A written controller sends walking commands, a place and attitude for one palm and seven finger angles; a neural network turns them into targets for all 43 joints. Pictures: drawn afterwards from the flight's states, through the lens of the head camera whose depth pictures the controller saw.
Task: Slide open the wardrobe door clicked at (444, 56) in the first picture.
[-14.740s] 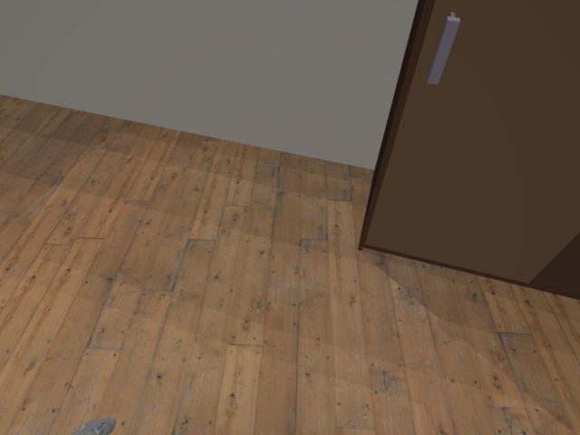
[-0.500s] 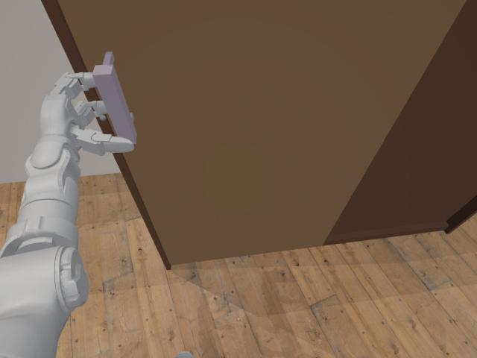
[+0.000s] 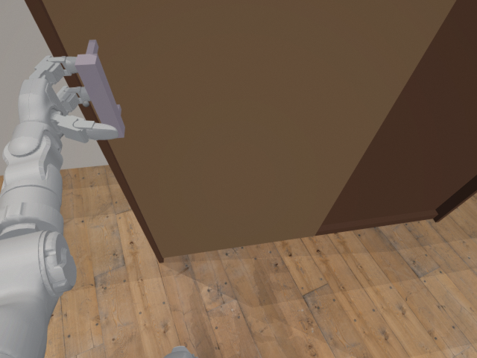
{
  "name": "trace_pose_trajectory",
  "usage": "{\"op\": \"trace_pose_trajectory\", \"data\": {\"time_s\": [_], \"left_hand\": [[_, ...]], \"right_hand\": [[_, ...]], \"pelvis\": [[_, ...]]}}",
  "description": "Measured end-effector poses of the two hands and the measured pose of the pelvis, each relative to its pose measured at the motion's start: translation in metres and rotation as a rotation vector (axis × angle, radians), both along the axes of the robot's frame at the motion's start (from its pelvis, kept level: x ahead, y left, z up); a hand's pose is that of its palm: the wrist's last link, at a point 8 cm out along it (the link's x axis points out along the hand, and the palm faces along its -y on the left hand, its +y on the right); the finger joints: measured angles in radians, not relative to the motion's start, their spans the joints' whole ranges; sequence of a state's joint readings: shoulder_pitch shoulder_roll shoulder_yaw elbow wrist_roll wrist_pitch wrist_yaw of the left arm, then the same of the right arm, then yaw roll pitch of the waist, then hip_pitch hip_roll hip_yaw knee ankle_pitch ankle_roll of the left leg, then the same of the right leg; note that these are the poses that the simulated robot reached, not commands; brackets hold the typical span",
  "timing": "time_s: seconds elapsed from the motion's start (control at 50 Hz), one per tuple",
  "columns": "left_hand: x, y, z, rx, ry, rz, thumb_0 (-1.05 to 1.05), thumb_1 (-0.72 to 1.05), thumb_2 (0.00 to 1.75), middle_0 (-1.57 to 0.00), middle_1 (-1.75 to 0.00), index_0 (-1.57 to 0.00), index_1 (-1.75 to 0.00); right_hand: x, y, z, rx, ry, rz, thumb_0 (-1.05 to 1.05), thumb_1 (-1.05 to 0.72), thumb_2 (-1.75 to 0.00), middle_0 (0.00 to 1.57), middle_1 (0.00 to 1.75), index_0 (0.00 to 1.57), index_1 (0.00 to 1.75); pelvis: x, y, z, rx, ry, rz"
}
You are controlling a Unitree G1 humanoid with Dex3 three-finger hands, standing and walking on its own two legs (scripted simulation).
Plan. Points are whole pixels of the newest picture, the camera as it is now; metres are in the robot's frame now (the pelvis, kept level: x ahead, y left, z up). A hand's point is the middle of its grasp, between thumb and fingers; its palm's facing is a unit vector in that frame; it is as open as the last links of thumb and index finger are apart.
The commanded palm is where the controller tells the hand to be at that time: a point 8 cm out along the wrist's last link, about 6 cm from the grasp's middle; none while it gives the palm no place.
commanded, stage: slide the fingers in behind the handle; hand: left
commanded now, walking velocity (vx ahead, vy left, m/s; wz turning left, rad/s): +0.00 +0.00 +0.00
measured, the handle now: (105, 91) +0.52 +0.21 +0.15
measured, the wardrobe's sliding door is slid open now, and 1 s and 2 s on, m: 0.00 0.00 0.00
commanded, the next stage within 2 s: grip the handle and tug to test in 1.64 s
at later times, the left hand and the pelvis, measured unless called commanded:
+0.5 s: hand (97, 110) +0.47 +0.20 +0.16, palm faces +0.10 -0.99 +0.01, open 14.0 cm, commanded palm +0.44 +0.25 +0.15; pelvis +0.00 +0.00 +0.00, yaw +0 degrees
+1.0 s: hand (114, 108) +0.48 +0.18 +0.16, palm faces +0.12 -0.99 +0.02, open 14.0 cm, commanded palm +0.44 +0.23 +0.15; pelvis +0.00 -0.01 +0.00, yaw +0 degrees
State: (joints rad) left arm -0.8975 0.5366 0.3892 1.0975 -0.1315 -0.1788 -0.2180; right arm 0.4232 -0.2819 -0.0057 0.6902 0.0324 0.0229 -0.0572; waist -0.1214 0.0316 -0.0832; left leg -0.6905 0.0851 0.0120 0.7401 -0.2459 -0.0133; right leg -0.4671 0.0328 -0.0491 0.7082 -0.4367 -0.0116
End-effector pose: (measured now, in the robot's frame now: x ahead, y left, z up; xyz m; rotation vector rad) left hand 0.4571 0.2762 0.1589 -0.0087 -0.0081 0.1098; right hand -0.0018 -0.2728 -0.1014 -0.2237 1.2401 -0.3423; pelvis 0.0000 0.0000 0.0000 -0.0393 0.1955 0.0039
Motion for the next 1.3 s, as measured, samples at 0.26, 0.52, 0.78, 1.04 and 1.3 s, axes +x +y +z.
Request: {"op": "trace_pose_trajectory", "data": {"time_s": [0.26,0.52,0.78,1.04,1.3], "left_hand": [[-0.012,-0.008,-0.004,-0.006,-0.013,-0.001,-0.01,-0.50,0.30,-0.31,-1.20,-0.30,-1.21],[-0.017,-0.024,0.000,-0.001,-0.020,-0.007,-0.01,-0.50,0.30,-0.30,-1.20,-0.30,-1.20],[-0.015,-0.037,0.000,0.009,-0.025,0.002,-0.01,-0.50,0.30,-0.30,-1.20,-0.30,-1.20],[-0.007,-0.044,-0.003,-0.005,-0.006,0.012,-0.01,-0.50,0.30,-0.30,-1.20,-0.30,-1.20],[-0.004,-0.043,-0.007,-0.009,-0.005,0.000,-0.01,-0.50,0.30,-0.30,-1.20,-0.30,-1.20]], "right_hand": [[0.031,0.014,-0.002,0.034,-0.104,0.021,0.00,-0.91,-0.90,0.20,0.30,0.20,0.30],[0.058,0.016,0.000,0.042,-0.167,0.074,0.00,-0.91,-0.90,0.20,0.30,0.20,0.30],[0.042,0.009,-0.003,0.045,-0.134,0.049,0.00,-0.91,-0.90,0.20,0.30,0.20,0.30],[0.028,0.003,-0.004,0.043,-0.096,0.021,0.01,-0.91,-0.90,0.20,0.30,0.20,0.30],[0.035,0.003,-0.003,0.037,-0.091,0.030,0.01,-0.91,-0.90,0.20,0.30,0.20,0.30]], "pelvis": [[0.002,0.004,0.001,0.003,-0.024,-0.008],[0.001,0.004,0.002,0.006,-0.041,0.004],[0.000,-0.001,0.002,0.011,-0.043,0.000],[0.001,-0.006,0.002,0.014,-0.037,-0.006],[0.005,-0.003,0.002,0.012,-0.028,-0.001]]}}
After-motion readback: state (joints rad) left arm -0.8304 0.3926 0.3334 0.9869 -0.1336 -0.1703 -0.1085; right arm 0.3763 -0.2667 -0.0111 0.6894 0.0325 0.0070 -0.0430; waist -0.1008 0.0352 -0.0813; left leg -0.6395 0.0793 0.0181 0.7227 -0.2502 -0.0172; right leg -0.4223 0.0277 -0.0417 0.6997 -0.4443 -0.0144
